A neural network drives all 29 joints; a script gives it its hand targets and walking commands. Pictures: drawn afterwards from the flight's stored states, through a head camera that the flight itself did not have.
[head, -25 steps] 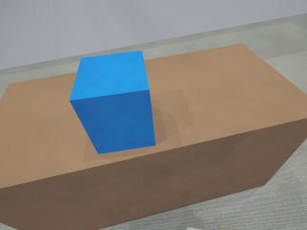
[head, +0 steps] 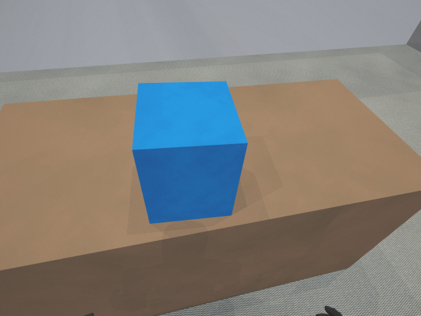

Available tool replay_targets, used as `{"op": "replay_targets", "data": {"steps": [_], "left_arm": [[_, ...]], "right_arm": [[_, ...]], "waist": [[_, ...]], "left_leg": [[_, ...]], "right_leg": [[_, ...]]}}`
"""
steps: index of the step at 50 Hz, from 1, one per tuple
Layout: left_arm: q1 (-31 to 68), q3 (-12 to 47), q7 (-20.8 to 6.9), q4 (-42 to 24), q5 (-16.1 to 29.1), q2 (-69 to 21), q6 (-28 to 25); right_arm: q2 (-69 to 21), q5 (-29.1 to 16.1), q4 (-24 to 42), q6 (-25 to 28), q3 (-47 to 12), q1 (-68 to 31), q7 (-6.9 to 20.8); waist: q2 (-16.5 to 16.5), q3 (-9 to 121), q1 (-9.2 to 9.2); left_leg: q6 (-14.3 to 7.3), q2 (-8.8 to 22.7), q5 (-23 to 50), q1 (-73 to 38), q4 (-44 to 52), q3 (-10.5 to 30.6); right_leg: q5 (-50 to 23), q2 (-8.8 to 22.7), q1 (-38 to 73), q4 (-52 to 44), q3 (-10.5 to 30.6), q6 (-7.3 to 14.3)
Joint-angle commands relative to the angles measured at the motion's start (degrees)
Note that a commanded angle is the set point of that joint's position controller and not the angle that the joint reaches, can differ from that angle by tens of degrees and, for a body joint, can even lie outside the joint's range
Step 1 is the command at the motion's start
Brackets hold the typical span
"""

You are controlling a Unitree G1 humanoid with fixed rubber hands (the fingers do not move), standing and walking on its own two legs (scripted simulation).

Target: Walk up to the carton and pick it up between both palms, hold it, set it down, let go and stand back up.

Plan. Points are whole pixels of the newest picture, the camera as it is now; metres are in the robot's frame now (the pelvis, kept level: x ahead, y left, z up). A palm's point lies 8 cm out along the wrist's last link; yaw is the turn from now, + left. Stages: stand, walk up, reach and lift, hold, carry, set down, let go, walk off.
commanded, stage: walk up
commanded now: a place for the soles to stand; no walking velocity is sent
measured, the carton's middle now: (187, 153) +0.47 +0.05 +0.04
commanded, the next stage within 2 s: none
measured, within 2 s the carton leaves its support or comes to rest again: neither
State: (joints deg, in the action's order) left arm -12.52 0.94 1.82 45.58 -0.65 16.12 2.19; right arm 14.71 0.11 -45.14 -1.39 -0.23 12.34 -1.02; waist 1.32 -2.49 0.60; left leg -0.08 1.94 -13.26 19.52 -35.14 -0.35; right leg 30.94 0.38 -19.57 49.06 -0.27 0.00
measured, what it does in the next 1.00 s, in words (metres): steps on the spot: right foot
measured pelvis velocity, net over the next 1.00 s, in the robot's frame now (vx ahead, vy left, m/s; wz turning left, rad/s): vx -0.01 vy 0.01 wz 0.07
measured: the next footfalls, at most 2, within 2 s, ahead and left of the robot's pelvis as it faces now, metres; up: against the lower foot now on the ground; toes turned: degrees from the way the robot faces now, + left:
right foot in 0.08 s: +0.03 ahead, -0.10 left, +0.00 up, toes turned +4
left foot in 1.36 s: +0.01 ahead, +0.14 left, +0.00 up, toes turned +9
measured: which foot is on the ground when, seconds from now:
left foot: down 0.00-1.00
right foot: up 0.00-0.06, down 0.08-1.00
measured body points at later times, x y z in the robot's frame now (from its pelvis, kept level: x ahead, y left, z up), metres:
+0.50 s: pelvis -0.01 +0.00 +0.01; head -0.01 +0.00 +0.46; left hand +0.02 +0.26 -0.13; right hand +0.01 -0.26 -0.13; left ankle +0.06 +0.12 -0.73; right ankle -0.01 -0.13 -0.73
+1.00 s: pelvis -0.01 +0.01 +0.00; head +0.00 +0.01 +0.45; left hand +0.08 +0.30 -0.12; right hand +0.11 -0.27 -0.12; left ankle +0.06 +0.12 -0.73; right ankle -0.01 -0.13 -0.73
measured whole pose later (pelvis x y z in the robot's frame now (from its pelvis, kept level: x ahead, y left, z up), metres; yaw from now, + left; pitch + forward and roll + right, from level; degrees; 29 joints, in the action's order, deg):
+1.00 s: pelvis -0.01 +0.01 +0.00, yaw +4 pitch -3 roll -1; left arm -10.1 0.3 1.8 50.4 -0.1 18.3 2.3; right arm 18.7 0.8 -49.2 -1.9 0.9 11.4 -0.9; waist -1.3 -3.7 0.1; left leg -0.8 -2.9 -12.3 21.0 -36.1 5.2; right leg 20.9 2.0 -12.1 35.6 -2.5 -1.0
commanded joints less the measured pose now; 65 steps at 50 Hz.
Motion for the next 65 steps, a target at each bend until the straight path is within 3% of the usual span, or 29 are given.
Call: {"op": "replay_targets", "data": {"steps": [1,3,4,5,6,7,9,13,15,17,22,27,29,33,35,38,42,47,49,51,53,54,55,56,58,59,60,62,65], "left_arm": [[-5.85,0.24,-0.28,0.02,-0.42,1.61,-1.84],[-6.31,-0.15,-0.40,0.76,-0.50,3.90,-2.42],[-7.02,-0.59,-0.35,1.34,-0.84,5.41,-2.42],[-3.01,-0.80,-0.58,0.49,0.12,6.99,-2.32],[-0.61,-1.03,-1.04,1.33,0.86,7.77,-1.84],[0.56,-0.67,-1.46,2.03,0.89,6.98,-1.52],[-0.72,0.14,-1.66,2.75,0.31,5.39,-1.65],[-4.03,0.13,-2.24,5.18,0.78,4.49,-2.54],[-6.07,0.51,-1.92,5.98,0.57,3.93,-2.40],[-7.17,0.44,-1.71,6.93,0.65,4.73,-2.48],[-6.92,0.34,-1.28,7.73,0.53,5.56,-2.88],[-6.94,1.12,-0.95,8.54,0.70,5.43,-2.99],[-6.32,0.85,-0.96,8.83,0.38,5.64,-2.91],[-7.14,1.04,-0.66,9.75,0.63,5.58,-3.06],[-2.56,-0.95,0.02,6.95,0.38,9.40,-3.18],[-5.02,-1.33,0.35,6.13,0.77,9.37,-2.96],[-1.57,-2.36,0.56,4.02,0.69,10.51,-1.19],[1.91,-2.16,0.00,1.84,0.31,9.77,-0.05],[1.12,-1.57,-0.13,1.50,0.99,7.73,0.51],[-2.32,-1.22,-0.08,1.67,0.48,6.05,0.63],[-5.04,-1.26,-0.14,1.76,0.77,5.94,-0.19],[-5.61,-1.19,-0.08,2.30,0.94,6.01,-0.92],[-4.81,-1.41,0.15,2.26,0.95,7.49,-1.47],[-3.74,-1.86,0.33,1.75,0.71,8.99,-1.88],[1.13,-2.87,0.46,0.82,0.67,12.77,-2.04],[3.28,-3.39,0.65,0.10,0.16,13.50,-1.96],[4.67,-3.40,0.73,-0.32,0.24,12.77,-1.73],[8.26,-3.80,0.56,-1.21,-0.60,11.31,-1.33],[5.69,-2.76,-0.82,-0.57,-0.98,9.17,-1.25]], "right_arm": [[7.50,1.00,1.64,0.10,1.34,-0.28,0.54],[7.03,1.12,1.02,0.31,1.00,1.51,0.93],[5.50,0.73,0.49,0.48,0.53,4.05,1.18],[3.21,-0.03,0.33,0.36,-0.47,4.45,1.20],[3.33,0.39,0.06,0.31,-0.43,3.67,0.92],[4.40,0.35,0.26,0.61,-0.21,3.97,0.88],[7.62,0.32,-1.39,1.45,0.32,4.06,1.06],[7.59,-0.02,-2.27,2.46,-0.43,3.99,0.37],[8.50,-0.25,-3.44,2.16,-0.30,4.39,0.25],[8.08,-0.39,-4.10,1.82,-0.19,4.83,0.35],[7.31,-0.09,-5.68,2.35,-0.50,7.06,0.39],[7.14,0.25,-6.39,1.96,-0.49,6.16,0.17],[6.59,0.44,-7.02,1.94,-0.93,7.40,0.10],[7.42,0.35,-7.58,1.98,-0.66,6.02,0.00],[10.33,-0.28,-5.87,1.76,0.60,4.26,-0.35],[10.25,0.49,-4.75,1.38,1.30,3.16,-0.49],[8.98,0.63,-3.06,0.12,1.77,2.93,-0.53],[10.19,0.82,-1.44,-0.13,2.52,1.91,0.12],[12.70,-0.03,-1.01,-0.41,3.28,1.83,0.13],[13.90,-0.53,-0.56,-0.91,3.54,-0.49,0.00],[13.77,-0.35,0.07,-1.50,3.24,-2.50,-0.17],[12.41,0.21,0.47,-1.75,3.17,-3.93,-0.13],[11.69,0.14,0.80,-1.83,2.80,-3.56,-0.06],[10.38,0.67,1.19,-1.90,2.58,-3.58,0.23],[8.99,0.97,0.95,-1.45,2.35,-0.44,0.68],[8.62,1.66,0.20,-1.34,2.65,1.33,0.78],[8.92,1.91,0.24,-1.27,2.46,2.67,1.11],[8.44,1.31,-0.31,-0.99,2.87,4.08,1.20],[7.58,0.96,-0.51,0.19,2.25,4.43,0.93]], "waist": [[-10.71,5.04,-1.34],[-7.52,6.72,-1.12],[-1.97,6.65,-0.53],[2.65,2.85,1.28],[4.03,0.38,1.53],[3.91,-2.18,2.03],[0.89,-2.44,1.39],[1.22,-3.47,-0.45],[-1.92,-5.02,-1.12],[-2.06,-4.91,-1.22],[-4.06,-0.23,-1.05],[-3.42,1.71,-0.70],[-1.43,0.99,-0.06],[-3.04,-1.62,-0.33],[-1.39,-0.58,0.03],[-0.55,5.04,-1.02],[3.21,2.86,-0.66],[1.26,2.01,0.12],[-7.03,2.17,0.17],[-11.42,0.61,-1.47],[-12.34,2.21,-3.05],[-10.39,1.84,-3.25],[-7.25,2.56,-2.58],[-5.59,2.61,-1.97],[2.80,0.19,0.48],[5.98,0.08,0.92],[6.31,-0.32,1.45],[7.72,-2.20,2.74],[6.02,-2.72,2.50]], "left_leg": [[-7.54,8.29,7.74,-5.80,9.62,10.27],[-4.88,8.08,5.72,-2.60,7.48,10.07],[-2.99,6.02,-3.15,0.01,6.56,7.95],[-1.26,1.26,-7.35,-0.46,6.51,3.49],[-1.14,-0.09,-8.25,-8.67,5.94,1.78],[-1.28,0.53,-8.71,-11.90,6.99,3.11],[-1.72,1.82,-5.43,-7.33,9.17,5.36],[-2.77,3.75,-9.53,-3.43,13.82,9.16],[-2.46,4.06,-14.47,1.23,16.29,10.60],[-2.20,2.86,-16.18,0.73,16.36,9.85],[-2.23,3.02,-9.56,-1.87,16.35,10.32],[-2.64,2.60,-6.14,-5.38,13.91,9.70],[-2.56,3.02,-3.69,-5.43,13.34,10.52],[-2.33,1.94,0.20,-4.87,11.75,8.73],[-3.38,1.99,19.36,-2.53,6.28,8.48],[-3.62,0.92,25.01,-4.95,0.69,7.03],[-2.64,-1.37,17.38,-2.45,-1.89,6.67],[-4.33,0.78,17.40,-3.96,2.78,11.92],[-7.82,5.74,9.80,-0.27,12.20,20.34],[-10.33,9.12,-0.82,4.53,19.78,27.04],[-8.02,6.65,-2.70,4.03,18.72,23.92],[-6.28,4.33,-0.40,3.00,16.15,20.25],[-4.58,2.73,-0.29,1.85,12.32,18.41],[-3.12,0.09,-1.30,-0.18,7.37,15.63],[-0.70,-6.63,-6.03,0.88,-3.06,8.27],[-0.37,-5.86,-10.16,-1.28,-9.99,6.69],[-0.34,-4.79,-11.60,-2.74,-11.99,6.00],[-0.18,-4.12,-8.82,-3.35,-10.92,5.74],[-1.31,-2.69,1.74,-6.40,5.23,6.20]], "right_leg": [[-12.92,0.57,6.34,-23.53,-1.39,0.23],[-19.51,2.80,12.96,-27.49,3.06,1.70],[-13.67,7.36,13.74,-30.06,10.02,2.80],[-5.54,10.91,5.74,-31.96,14.66,4.48],[6.70,10.78,-6.03,-33.70,14.55,5.68],[10.91,8.21,-10.65,-34.79,12.15,4.83],[2.23,4.37,-4.74,-32.88,7.14,3.00],[-3.65,3.25,-1.09,-28.61,6.69,2.78],[-2.08,2.63,1.67,-28.74,5.98,2.81],[0.86,3.00,0.48,-29.24,6.79,2.91],[-8.35,2.49,4.75,-26.21,5.64,2.65],[-9.19,3.44,3.04,-27.47,6.89,2.53],[-11.27,3.33,3.56,-27.11,6.14,2.46],[-14.89,4.34,2.36,-28.25,6.88,2.32],[-29.89,5.21,6.26,-22.25,4.28,3.26],[-37.11,7.39,9.58,-20.71,5.32,4.44],[-29.90,10.73,6.61,-23.37,7.48,7.64],[-15.97,6.64,2.99,-20.19,3.03,5.33],[-5.76,-0.32,4.98,-11.47,-2.50,3.10],[0.23,-2.74,7.86,-8.33,-2.09,2.07],[-2.46,-0.51,9.50,-13.71,-0.54,3.27],[-7.39,0.75,8.82,-17.23,-0.09,3.60],[-8.64,3.09,8.20,-21.50,1.96,4.59],[-8.53,6.53,4.89,-26.32,6.81,5.66],[-7.99,15.38,1.19,-33.76,17.05,9.01],[-6.00,18.78,-1.50,-35.12,18.86,11.88],[-6.17,19.70,-4.27,-34.77,16.96,12.76],[-9.63,15.98,-6.12,-32.65,11.28,10.81],[-18.27,11.12,-1.98,-25.13,5.74,6.53]]}}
